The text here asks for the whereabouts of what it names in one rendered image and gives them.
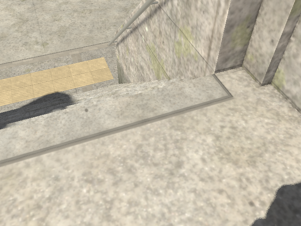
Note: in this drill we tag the stairs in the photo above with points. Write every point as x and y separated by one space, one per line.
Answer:
81 100

